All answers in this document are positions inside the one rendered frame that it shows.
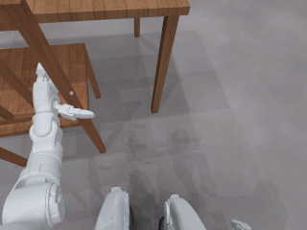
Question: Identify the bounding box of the robot right shin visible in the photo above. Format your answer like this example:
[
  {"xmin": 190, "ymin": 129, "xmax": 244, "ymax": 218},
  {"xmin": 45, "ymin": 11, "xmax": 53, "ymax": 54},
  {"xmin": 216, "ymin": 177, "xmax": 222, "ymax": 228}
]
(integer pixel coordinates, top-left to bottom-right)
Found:
[{"xmin": 164, "ymin": 195, "xmax": 179, "ymax": 230}]

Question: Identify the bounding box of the robot left upper arm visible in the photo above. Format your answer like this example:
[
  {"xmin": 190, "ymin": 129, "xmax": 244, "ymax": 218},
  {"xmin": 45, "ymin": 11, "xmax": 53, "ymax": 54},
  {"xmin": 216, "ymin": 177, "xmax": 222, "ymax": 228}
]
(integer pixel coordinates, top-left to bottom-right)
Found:
[{"xmin": 0, "ymin": 182, "xmax": 65, "ymax": 230}]

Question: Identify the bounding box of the robot left forearm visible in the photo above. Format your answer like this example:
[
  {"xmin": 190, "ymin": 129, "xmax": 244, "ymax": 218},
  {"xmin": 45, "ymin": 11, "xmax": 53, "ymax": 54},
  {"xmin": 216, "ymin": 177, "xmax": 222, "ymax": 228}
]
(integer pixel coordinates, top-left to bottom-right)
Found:
[{"xmin": 2, "ymin": 112, "xmax": 63, "ymax": 224}]

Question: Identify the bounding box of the right robot hand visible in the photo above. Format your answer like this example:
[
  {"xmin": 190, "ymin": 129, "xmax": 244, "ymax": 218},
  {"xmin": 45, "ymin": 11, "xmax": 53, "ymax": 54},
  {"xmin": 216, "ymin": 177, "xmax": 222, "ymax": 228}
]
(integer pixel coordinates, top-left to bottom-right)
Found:
[{"xmin": 230, "ymin": 219, "xmax": 251, "ymax": 230}]

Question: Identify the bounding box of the left robot hand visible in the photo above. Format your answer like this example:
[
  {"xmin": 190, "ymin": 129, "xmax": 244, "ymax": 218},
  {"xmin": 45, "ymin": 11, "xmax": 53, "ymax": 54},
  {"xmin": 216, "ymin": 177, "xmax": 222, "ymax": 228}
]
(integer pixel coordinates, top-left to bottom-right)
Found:
[{"xmin": 33, "ymin": 62, "xmax": 95, "ymax": 121}]

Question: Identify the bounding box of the table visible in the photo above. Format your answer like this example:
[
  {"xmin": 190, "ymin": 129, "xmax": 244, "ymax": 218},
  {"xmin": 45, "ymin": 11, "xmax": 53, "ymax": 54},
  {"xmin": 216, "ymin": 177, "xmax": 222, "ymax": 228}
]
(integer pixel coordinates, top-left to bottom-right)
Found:
[{"xmin": 26, "ymin": 0, "xmax": 191, "ymax": 114}]

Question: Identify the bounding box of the robot right thigh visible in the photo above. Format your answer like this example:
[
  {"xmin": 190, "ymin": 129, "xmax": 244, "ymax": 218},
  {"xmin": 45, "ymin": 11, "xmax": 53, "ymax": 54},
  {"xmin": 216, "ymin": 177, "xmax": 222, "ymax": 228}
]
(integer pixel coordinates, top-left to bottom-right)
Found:
[{"xmin": 163, "ymin": 197, "xmax": 206, "ymax": 230}]

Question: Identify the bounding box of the chair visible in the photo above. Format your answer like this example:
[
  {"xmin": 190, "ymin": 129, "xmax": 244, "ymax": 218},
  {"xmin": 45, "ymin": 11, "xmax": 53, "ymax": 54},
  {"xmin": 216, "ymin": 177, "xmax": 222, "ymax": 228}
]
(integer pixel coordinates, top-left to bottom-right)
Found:
[{"xmin": 0, "ymin": 0, "xmax": 106, "ymax": 167}]

